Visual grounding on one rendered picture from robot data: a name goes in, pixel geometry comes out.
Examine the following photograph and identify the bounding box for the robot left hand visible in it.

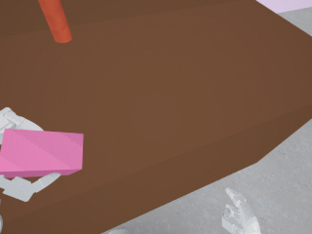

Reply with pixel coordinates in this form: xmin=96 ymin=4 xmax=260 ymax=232
xmin=0 ymin=107 xmax=61 ymax=202

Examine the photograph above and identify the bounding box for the robot right hand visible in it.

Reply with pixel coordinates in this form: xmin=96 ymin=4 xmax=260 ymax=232
xmin=221 ymin=187 xmax=261 ymax=234

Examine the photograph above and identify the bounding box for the sponge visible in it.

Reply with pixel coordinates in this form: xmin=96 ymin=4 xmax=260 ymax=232
xmin=0 ymin=128 xmax=84 ymax=178

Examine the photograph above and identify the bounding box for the table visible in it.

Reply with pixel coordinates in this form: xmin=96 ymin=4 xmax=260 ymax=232
xmin=0 ymin=0 xmax=312 ymax=234

